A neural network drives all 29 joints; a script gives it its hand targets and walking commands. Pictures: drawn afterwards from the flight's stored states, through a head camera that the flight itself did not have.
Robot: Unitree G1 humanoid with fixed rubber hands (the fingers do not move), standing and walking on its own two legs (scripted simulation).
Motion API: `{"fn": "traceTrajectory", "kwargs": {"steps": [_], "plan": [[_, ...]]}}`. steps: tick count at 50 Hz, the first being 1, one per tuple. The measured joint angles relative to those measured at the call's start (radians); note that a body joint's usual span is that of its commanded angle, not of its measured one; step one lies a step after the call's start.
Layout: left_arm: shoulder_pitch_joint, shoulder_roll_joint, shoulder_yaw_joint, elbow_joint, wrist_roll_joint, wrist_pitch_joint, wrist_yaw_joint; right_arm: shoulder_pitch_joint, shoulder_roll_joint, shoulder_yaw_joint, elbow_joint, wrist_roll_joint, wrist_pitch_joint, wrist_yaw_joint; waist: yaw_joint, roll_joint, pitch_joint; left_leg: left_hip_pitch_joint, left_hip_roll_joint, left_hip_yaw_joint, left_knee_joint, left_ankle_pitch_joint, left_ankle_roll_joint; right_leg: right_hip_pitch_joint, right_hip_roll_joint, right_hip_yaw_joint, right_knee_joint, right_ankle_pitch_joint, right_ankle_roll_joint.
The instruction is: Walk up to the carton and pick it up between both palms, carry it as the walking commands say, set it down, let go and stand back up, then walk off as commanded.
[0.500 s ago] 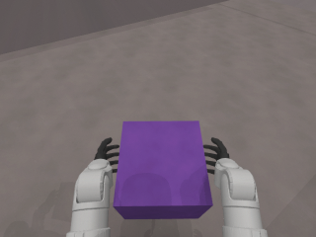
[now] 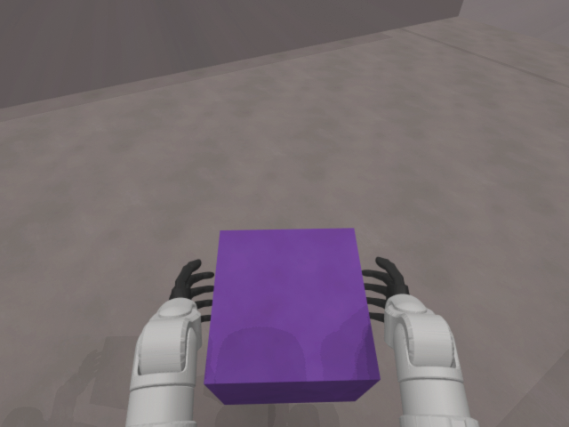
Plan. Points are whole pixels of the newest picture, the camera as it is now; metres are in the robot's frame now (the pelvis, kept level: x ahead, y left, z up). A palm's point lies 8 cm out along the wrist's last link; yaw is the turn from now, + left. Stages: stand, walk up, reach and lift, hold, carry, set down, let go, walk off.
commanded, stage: carry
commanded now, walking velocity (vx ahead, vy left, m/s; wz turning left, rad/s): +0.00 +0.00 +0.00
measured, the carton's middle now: (288, 317) +0.30 +0.00 -0.03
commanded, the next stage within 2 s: hold in 1.38 s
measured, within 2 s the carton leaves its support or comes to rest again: neither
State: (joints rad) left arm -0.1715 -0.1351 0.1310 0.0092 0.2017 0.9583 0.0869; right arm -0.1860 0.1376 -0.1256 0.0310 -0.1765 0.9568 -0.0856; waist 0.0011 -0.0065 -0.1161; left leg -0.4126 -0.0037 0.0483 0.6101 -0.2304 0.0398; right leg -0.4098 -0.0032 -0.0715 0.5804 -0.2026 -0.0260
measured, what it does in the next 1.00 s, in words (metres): stands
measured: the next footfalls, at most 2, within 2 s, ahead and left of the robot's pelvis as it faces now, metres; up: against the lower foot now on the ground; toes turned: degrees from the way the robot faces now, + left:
none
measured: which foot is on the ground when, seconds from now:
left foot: down 0.00-1.00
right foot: down 0.00-1.00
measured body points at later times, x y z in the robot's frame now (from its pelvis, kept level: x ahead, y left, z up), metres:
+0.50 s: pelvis +0.01 +0.00 +0.00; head -0.01 +0.01 +0.45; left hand +0.30 +0.16 +0.04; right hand +0.30 -0.15 +0.04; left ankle +0.06 +0.09 -0.73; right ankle +0.06 -0.11 -0.73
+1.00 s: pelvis +0.02 +0.00 +0.00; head +0.00 +0.01 +0.45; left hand +0.30 +0.16 +0.04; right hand +0.31 -0.15 +0.04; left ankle +0.06 +0.09 -0.73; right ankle +0.06 -0.11 -0.73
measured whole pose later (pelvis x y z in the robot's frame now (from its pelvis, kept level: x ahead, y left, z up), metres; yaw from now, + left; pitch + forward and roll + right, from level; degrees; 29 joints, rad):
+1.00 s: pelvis +0.02 +0.00 +0.00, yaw +0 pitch +2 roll +0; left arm -0.16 -0.13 0.12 0.04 0.19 0.87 0.09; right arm -0.16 0.13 -0.13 0.06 -0.16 0.86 -0.09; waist 0.00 0.00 -0.09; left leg -0.37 -0.01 0.05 0.59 -0.25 0.04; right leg -0.38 -0.01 -0.07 0.58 -0.23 -0.02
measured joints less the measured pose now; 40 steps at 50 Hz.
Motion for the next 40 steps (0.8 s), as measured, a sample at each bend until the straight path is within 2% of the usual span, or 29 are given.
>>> {"fn": "traceTrajectory", "kwargs": {"steps": [12, 27, 40], "plan": [[0.021, 0.003, -0.021, -0.05, -0.021, -0.02, 0.013, 0.031, -0.004, 0.013, -0.054, 0.025, -0.024, -0.011, 0.001, 0.005, 0.029, 0.003, -0.007, 0.007, -0.004, -0.003, 0.007, -0.002, -0.007, 0.007, 0.004, -0.005, 0.007], [0.015, 0.002, -0.005, 0.043, -0.002, -0.086, 0.001, 0.02, -0.003, -0.001, 0.031, 0.008, -0.082, -0.002, -0.007, 0.007, 0.012, 0.02, -0.009, 0.005, -0.008, -0.013, 0.005, 0.014, -0.008, 0.005, 0.005, -0.019, 0.006], [0.03, 0.004, -0.019, -0.016, -0.021, -0.079, 0.016, 0.03, -0.004, 0.007, -0.017, 0.031, -0.081, -0.011, -0.004, -0.001, 0.036, 0.028, -0.007, 0.004, -0.007, -0.019, 0.005, 0.023, -0.007, 0.005, 0.002, -0.024, 0.006]]}}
